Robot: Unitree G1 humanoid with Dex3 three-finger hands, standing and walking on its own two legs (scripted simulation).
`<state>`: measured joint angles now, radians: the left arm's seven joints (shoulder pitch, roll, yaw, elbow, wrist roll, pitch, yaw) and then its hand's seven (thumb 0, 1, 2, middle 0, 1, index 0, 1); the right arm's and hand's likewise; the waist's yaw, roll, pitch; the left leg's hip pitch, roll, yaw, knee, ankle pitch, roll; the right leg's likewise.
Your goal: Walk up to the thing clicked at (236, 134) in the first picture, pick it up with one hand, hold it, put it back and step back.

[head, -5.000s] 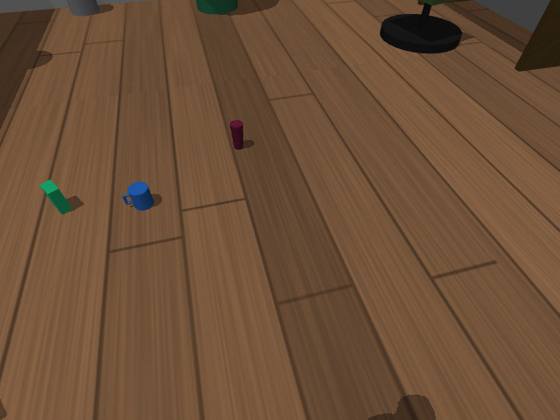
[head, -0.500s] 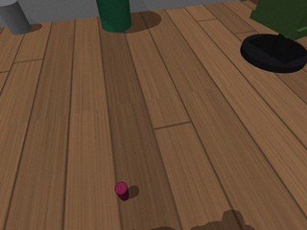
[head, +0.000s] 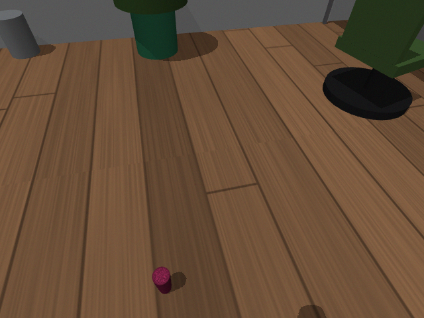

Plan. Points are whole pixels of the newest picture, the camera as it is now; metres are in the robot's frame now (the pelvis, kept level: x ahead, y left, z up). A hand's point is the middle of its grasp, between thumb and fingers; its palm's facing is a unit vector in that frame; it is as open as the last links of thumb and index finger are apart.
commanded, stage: walk up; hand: left
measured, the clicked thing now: (163, 281) +0.41 +0.20 -0.70
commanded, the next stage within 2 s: stand in 0.60 s
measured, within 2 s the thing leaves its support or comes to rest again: neither
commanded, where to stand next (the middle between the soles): +0.08 -0.01 m, yaw +0 degrees
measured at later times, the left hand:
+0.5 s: hand out of the picture +0.08 +0.26 -0.16, palm faces +0.00 -0.95 -0.33, open 7.4 cm
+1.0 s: hand out of the picture +0.10 +0.25 -0.15, palm faces -0.01 -0.94 -0.34, open 7.4 cm
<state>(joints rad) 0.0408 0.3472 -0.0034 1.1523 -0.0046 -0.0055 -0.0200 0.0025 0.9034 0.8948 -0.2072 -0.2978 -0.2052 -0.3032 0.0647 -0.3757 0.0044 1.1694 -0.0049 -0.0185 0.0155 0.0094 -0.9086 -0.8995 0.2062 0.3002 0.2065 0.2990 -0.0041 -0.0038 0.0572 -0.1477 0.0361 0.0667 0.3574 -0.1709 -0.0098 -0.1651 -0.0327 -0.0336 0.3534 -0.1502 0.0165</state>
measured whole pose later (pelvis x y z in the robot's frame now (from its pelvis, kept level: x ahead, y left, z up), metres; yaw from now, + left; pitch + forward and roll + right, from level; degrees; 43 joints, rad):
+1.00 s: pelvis +0.03 +0.00 +0.00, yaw +1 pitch -1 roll +0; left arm 0.09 0.35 0.00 1.15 0.01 -0.01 -0.01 0.00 0.90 0.89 -0.21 -0.30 -0.20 -0.30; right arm 0.09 -0.35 0.00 1.16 -0.01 -0.01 0.01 0.01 -0.91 -0.90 0.21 0.30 0.21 0.30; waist -0.01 0.00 0.04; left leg -0.11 0.03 0.05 0.31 -0.18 -0.01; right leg -0.11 -0.04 -0.05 0.30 -0.16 0.02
